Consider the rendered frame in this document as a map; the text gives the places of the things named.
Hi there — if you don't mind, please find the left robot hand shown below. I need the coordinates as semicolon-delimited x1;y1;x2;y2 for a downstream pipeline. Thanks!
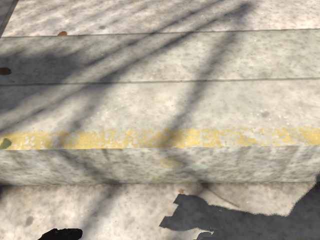
38;228;83;240

